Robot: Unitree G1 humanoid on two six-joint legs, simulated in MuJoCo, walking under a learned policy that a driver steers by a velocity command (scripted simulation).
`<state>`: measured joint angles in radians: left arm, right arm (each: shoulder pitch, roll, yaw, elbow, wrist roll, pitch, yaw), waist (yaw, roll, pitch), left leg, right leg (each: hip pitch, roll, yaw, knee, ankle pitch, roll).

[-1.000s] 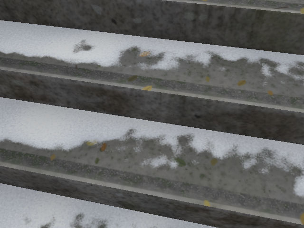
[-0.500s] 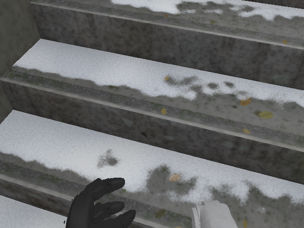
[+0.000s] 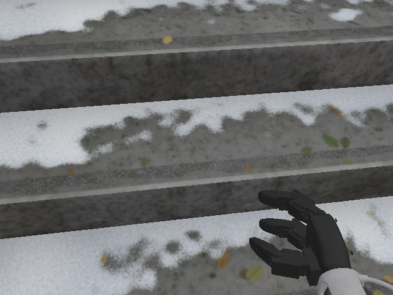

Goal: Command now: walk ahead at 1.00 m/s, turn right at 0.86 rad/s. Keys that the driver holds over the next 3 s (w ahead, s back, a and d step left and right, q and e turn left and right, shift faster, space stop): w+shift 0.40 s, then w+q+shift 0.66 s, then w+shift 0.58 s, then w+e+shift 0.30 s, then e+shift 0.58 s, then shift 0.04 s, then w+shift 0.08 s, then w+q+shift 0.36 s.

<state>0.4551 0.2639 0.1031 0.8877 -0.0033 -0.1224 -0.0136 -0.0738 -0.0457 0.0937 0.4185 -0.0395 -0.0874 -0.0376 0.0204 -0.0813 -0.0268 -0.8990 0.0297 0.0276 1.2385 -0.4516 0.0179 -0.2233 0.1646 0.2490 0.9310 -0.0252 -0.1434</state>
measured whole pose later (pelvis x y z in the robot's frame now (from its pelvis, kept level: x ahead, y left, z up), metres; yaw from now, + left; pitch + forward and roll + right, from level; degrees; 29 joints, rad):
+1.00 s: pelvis +0.82 -0.03 +0.45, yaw +14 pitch +4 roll +0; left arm -0.04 0.03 -0.08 0.39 0.08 -0.10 0.02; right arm 0.49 -0.26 -0.05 0.94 -0.03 -0.08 0.01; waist 0.00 0.02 -0.10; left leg -0.19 -0.20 -0.14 0.55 -0.40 0.16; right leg -1.26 -0.03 0.05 2.15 -0.47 -0.08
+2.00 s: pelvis +1.65 +0.23 +0.89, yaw +14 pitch +3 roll -2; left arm 0.23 0.23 0.04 0.74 0.00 -0.02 -0.01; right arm 0.35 -0.21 -0.05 0.70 -0.05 -0.13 0.02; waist -0.02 0.00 -0.11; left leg -0.52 0.00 -0.07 1.75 -0.17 0.06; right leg -0.61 0.20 -0.04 1.10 -0.54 -0.16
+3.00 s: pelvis +2.18 +0.25 +0.97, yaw -13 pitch +1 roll -1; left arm 0.48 0.27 0.04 0.78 0.04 -0.08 0.00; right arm 0.24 -0.29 -0.07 0.74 -0.03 0.01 0.08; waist 0.03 0.03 -0.03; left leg -0.81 0.06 -0.01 1.07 -0.07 0.03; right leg 0.10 0.02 -0.18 0.20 -0.33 -0.01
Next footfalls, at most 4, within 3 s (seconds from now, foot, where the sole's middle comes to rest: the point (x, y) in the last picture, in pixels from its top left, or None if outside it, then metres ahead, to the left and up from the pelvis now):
0.36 right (251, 261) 0.47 -0.12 -0.48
0.78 left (208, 135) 0.75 0.00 -0.31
1.12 right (247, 8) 1.12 -0.10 -0.14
1.50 left None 1.34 0.23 0.03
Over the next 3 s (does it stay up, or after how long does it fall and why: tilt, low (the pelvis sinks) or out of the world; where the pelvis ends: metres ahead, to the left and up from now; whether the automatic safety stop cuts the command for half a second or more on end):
stays up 2.18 0.25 0.97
